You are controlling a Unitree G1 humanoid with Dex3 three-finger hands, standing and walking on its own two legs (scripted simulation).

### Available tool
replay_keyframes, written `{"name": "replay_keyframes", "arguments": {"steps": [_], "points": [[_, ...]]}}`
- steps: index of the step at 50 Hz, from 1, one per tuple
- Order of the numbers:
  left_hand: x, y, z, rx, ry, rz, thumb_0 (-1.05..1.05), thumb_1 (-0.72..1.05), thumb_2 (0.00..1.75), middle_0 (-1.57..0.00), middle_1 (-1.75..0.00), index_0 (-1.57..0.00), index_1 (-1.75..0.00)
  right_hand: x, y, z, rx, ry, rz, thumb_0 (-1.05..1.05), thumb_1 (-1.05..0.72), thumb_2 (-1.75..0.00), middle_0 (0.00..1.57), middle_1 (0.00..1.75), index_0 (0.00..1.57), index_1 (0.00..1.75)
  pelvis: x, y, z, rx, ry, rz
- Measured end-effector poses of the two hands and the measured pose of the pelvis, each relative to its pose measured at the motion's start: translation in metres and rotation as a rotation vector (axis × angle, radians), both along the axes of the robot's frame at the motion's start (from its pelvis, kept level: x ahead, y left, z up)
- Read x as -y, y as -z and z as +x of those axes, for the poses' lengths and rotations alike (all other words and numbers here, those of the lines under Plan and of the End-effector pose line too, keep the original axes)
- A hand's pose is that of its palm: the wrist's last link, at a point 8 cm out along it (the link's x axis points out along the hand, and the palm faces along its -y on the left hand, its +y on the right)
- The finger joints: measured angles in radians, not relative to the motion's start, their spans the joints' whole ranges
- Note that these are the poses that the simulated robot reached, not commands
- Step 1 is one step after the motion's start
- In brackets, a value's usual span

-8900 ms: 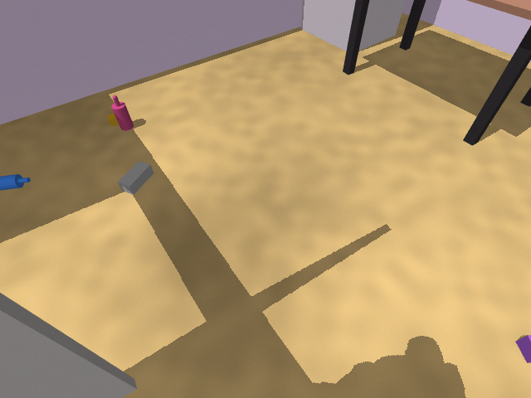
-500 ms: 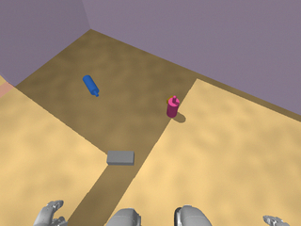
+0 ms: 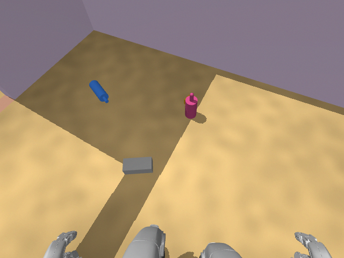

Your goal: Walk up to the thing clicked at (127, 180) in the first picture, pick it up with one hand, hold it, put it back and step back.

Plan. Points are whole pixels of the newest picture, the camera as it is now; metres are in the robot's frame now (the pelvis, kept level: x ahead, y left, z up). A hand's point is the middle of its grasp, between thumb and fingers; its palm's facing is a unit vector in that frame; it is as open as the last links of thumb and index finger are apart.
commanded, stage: walk up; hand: left
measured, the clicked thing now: (138, 165) +0.58 +0.27 -0.72
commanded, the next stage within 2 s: stand in 1.88 s
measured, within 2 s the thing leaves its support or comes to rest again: neither
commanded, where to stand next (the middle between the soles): +0.20 +0.02 m, yaw +2 degrees
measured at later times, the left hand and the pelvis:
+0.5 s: hand out of the picture -0.06 +0.26 -0.15, palm faces +0.02 -0.93 -0.36, open 7.3 cm; pelvis -0.13 -0.02 +0.01, yaw +1 degrees
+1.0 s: hand out of the picture -0.12 +0.25 -0.13, palm faces +0.09 -0.91 -0.41, open 7.4 cm; pelvis -0.19 -0.03 +0.01, yaw +3 degrees
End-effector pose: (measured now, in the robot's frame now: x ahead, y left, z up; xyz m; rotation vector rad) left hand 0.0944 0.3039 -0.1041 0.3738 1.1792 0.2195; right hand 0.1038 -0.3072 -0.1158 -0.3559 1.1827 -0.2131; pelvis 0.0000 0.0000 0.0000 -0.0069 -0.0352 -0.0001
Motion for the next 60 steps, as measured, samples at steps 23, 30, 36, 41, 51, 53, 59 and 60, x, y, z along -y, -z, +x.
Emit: {"name": "replay_keyframes", "arguments": {"steps": [23,30,36,41,51,53,59,60], "points": [[-0.005,0.008,-0.140,0.005,-0.067,-0.047,0.00,0.91,0.90,-0.20,-0.30,-0.21,-0.30,0.003,-0.042,-0.114,0.042,-0.095,-0.078,0.00,-0.90,-0.89,0.21,0.30,0.21,0.30,0.009,-0.011,-0.122,-0.009,-0.022,-0.013],[0.020,0.014,-0.199,-0.055,-0.033,-0.008,0.01,0.91,0.90,-0.20,-0.30,-0.21,-0.30,0.043,-0.026,-0.144,0.121,-0.074,-0.056,0.00,-0.90,-0.89,0.21,0.30,0.21,0.30,0.036,0.006,-0.160,0.015,0.034,0.008],[0.044,-0.007,-0.238,-0.044,-0.062,0.007,0.01,0.91,0.90,-0.20,-0.30,-0.21,-0.30,0.059,-0.009,-0.188,0.061,-0.010,0.002,0.00,-0.90,-0.89,0.21,0.30,0.20,0.30,0.049,-0.002,-0.175,0.027,0.027,0.022],[0.044,-0.023,-0.239,0.010,-0.077,0.026,0.01,0.90,0.90,-0.21,-0.30,-0.21,-0.30,0.058,0.001,-0.225,-0.034,-0.010,0.027,0.00,-0.90,-0.89,0.21,0.30,0.20,0.30,0.049,-0.008,-0.183,0.008,-0.012,0.016],[0.014,-0.011,-0.231,0.051,-0.103,0.009,0.01,0.90,0.90,-0.20,-0.30,-0.21,-0.30,0.026,-0.007,-0.239,-0.087,-0.056,0.027,0.01,-0.90,-0.89,0.21,0.30,0.20,0.30,0.032,-0.007,-0.187,0.011,-0.054,0.036],[0.013,-0.009,-0.227,0.042,-0.105,-0.007,0.01,0.91,0.90,-0.20,-0.30,-0.21,-0.30,0.022,-0.014,-0.233,-0.056,-0.060,0.027,0.01,-0.90,-0.89,0.21,0.30,0.20,0.30,0.030,-0.010,-0.186,0.010,-0.065,0.015],[0.022,-0.007,-0.209,0.076,-0.080,-0.028,0.01,0.91,0.90,-0.20,-0.30,-0.21,-0.30,0.025,-0.023,-0.209,0.004,-0.072,0.017,0.00,-0.90,-0.89,0.21,0.30,0.20,0.30,0.036,-0.011,-0.181,0.013,-0.060,0.007],[0.024,-0.006,-0.207,0.082,-0.079,-0.026,0.01,0.91,0.90,-0.20,-0.30,-0.21,-0.30,0.027,-0.021,-0.204,0.011,-0.072,0.017,0.00,-0.90,-0.89,0.21,0.30,0.20,0.30,0.038,-0.009,-0.180,0.016,-0.059,0.007]]}}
